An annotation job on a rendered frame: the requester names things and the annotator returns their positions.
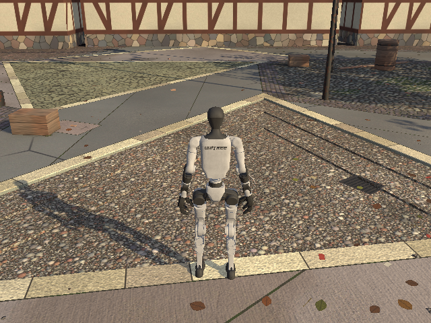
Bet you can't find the robot head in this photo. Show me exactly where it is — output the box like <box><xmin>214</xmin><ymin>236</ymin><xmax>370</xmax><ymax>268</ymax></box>
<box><xmin>204</xmin><ymin>106</ymin><xmax>227</xmax><ymax>139</ymax></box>

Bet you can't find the left robot shin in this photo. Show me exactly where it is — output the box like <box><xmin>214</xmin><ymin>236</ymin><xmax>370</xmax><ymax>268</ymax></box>
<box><xmin>195</xmin><ymin>224</ymin><xmax>205</xmax><ymax>268</ymax></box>

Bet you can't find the right robot hand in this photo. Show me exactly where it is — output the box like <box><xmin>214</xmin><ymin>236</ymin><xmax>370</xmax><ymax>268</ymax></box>
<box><xmin>238</xmin><ymin>195</ymin><xmax>254</xmax><ymax>214</ymax></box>

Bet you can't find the robot right upper arm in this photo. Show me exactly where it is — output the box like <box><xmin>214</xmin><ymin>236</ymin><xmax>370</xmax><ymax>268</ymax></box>
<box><xmin>230</xmin><ymin>136</ymin><xmax>246</xmax><ymax>174</ymax></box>

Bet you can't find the robot right forearm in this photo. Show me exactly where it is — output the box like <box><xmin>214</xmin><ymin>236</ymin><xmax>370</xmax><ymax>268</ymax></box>
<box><xmin>239</xmin><ymin>164</ymin><xmax>252</xmax><ymax>196</ymax></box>

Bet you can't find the robot left upper arm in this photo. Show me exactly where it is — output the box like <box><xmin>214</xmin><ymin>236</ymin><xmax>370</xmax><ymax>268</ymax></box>
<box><xmin>185</xmin><ymin>136</ymin><xmax>201</xmax><ymax>174</ymax></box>

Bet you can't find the robot left forearm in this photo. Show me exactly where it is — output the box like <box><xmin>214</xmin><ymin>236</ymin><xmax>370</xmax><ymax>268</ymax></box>
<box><xmin>179</xmin><ymin>164</ymin><xmax>192</xmax><ymax>198</ymax></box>

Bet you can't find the left robot hand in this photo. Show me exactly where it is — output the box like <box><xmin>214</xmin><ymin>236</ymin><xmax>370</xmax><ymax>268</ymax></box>
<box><xmin>178</xmin><ymin>196</ymin><xmax>194</xmax><ymax>215</ymax></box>

